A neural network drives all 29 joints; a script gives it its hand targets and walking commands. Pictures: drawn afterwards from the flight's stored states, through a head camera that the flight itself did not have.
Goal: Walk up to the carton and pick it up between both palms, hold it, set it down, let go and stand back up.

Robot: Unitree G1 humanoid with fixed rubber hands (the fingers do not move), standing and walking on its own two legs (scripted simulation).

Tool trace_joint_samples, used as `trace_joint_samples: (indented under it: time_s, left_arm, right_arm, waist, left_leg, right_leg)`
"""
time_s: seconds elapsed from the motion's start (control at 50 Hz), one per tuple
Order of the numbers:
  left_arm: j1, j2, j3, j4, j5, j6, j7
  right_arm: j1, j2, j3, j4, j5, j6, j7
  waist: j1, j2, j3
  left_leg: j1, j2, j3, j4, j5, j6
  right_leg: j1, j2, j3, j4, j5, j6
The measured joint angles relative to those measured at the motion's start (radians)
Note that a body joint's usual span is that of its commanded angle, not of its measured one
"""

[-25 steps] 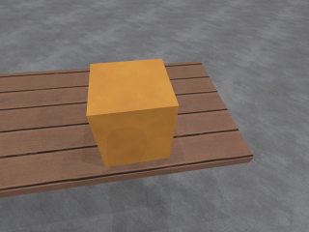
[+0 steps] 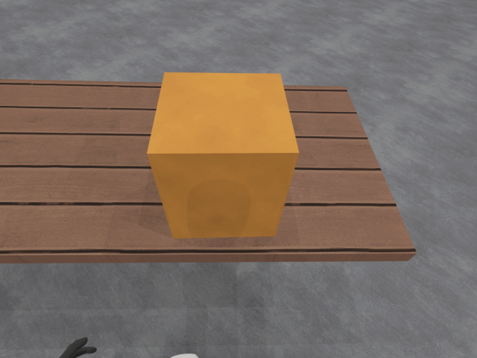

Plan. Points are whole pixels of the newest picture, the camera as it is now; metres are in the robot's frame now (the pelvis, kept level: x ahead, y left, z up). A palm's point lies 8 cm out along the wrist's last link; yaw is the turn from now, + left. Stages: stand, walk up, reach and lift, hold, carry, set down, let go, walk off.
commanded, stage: walk up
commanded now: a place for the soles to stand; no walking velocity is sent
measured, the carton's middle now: (223, 160) +0.45 +0.03 +0.06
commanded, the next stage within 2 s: reach and lift in 1.86 s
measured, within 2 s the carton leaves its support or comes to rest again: neither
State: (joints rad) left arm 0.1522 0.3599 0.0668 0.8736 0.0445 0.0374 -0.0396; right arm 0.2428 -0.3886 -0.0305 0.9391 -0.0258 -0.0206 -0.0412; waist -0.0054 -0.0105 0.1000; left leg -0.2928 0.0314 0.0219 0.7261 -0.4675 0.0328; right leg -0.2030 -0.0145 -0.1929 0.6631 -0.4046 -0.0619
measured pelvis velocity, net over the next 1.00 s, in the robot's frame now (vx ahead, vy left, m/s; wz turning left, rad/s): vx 0.01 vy -0.02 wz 0.00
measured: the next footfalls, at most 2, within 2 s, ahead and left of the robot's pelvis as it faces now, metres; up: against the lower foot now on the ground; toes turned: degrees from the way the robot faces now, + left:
none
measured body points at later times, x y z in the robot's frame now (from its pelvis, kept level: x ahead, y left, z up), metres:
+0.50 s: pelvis +0.00 -0.03 +0.02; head +0.02 -0.05 +0.47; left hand +0.09 +0.26 -0.10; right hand +0.10 -0.33 -0.12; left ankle +0.02 +0.12 -0.72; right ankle +0.00 -0.14 -0.72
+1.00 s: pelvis +0.01 -0.02 +0.03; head +0.01 -0.01 +0.48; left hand +0.08 +0.27 -0.11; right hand +0.07 -0.31 -0.11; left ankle +0.02 +0.12 -0.72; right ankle +0.00 -0.14 -0.72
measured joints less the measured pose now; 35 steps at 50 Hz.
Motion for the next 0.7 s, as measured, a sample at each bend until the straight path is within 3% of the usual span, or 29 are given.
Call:
trace_joint_samples:
  time_s: [0.02,0.04,0.12,0.18,0.22,0.28,0.34,0.44,0.7]
  left_arm:
    - [0.003,0.005,-0.002,0.002,-0.008,0.001,0.002]
    - [0.007,0.009,-0.003,0.009,-0.019,0.003,0.005]
    - [0.013,0.006,-0.008,0.036,-0.039,0.021,0.011]
    - [0.015,0.004,-0.008,0.051,-0.044,0.005,0.015]
    - [0.014,-0.004,-0.01,0.076,-0.036,-0.015,0.02]
    - [0.019,-0.013,-0.019,0.115,-0.029,-0.035,0.018]
    - [0.011,-0.025,-0.03,0.144,-0.03,-0.04,0.02]
    - [-0.017,-0.041,-0.045,0.173,-0.035,-0.054,0.026]
    - [-0.071,-0.038,-0.048,0.232,-0.034,-0.064,0.027]
  right_arm:
    - [-0.001,0.01,0.0,0.005,-0.003,-0.008,0.002]
    - [-0.003,0.021,0.002,0.01,-0.01,-0.015,0.003]
    - [-0.008,0.038,0.016,0.008,-0.004,-0.032,0.008]
    - [-0.028,0.039,0.022,0.002,-0.001,-0.025,0.01]
    - [-0.056,0.034,0.023,0.008,0.003,-0.009,0.016]
    - [-0.087,0.038,0.021,0.031,0.012,0.012,0.03]
    - [-0.111,0.035,0.016,0.062,0.016,0.015,0.042]
    - [-0.142,0.026,0.017,0.11,0.02,0.02,0.051]
    - [-0.163,0.04,0.028,0.193,0.012,0.016,0.056]
  waist:
    - [0.006,-0.018,0.007]
    - [0.013,-0.039,0.012]
    - [0.001,-0.044,0.007]
    - [0.001,-0.038,0.016]
    - [0.003,-0.007,0.03]
    - [-0.006,0.013,0.018]
    - [-0.003,0.02,0.011]
    - [0.007,0.044,0.0]
    - [0.003,0.04,-0.034]
  left_leg:
    - [0.022,-0.011,0.008,-0.051,0.131,-0.009]
    - [0.037,-0.023,0.021,-0.067,0.175,-0.019]
    - [0.033,-0.017,0.009,-0.064,0.133,-0.037]
    - [0.027,-0.003,0.01,-0.058,0.129,-0.05]
    - [0.024,0.027,-0.001,-0.033,0.117,-0.064]
    - [0.034,0.03,-0.024,-0.061,0.131,-0.057]
    - [0.068,0.02,-0.021,-0.125,0.162,-0.083]
    - [0.109,0.021,-0.023,-0.214,0.209,-0.083]
    - [0.168,0.029,-0.015,-0.342,0.277,-0.082]
  right_leg:
    - [0.0,-0.013,0.006,0.021,-0.013,0.003]
    - [-0.007,-0.027,0.023,0.049,-0.02,0.008]
    - [-0.069,0.009,0.152,0.18,-0.187,0.042]
    - [-0.06,-0.01,0.197,0.078,-0.102,0.042]
    - [-0.034,-0.001,0.167,0.001,0.086,0.054]
    - [-0.022,0.009,0.151,-0.017,0.062,0.054]
    - [-0.005,-0.003,0.152,-0.042,0.06,0.054]
    - [0.036,0.0,0.146,-0.127,0.104,0.051]
    - [0.103,0.01,0.146,-0.276,0.185,0.053]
